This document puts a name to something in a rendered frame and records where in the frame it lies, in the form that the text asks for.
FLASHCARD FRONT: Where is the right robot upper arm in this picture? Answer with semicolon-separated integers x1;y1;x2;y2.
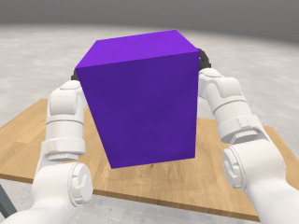
222;139;299;224

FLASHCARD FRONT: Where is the robot right hand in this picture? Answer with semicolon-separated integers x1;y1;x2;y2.
197;48;211;71

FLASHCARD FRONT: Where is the left robot forearm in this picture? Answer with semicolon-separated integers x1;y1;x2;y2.
31;80;87;200

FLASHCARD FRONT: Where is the left robot upper arm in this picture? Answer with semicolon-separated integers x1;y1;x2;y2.
0;161;93;224

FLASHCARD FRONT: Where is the right robot forearm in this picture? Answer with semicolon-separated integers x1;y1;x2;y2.
197;68;287;178

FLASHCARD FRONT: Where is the table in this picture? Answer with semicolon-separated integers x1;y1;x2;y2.
0;98;299;222

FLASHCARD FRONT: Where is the robot left hand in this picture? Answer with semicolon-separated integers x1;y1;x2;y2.
71;69;79;81

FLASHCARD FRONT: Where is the carton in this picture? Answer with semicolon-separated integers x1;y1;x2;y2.
75;29;200;169

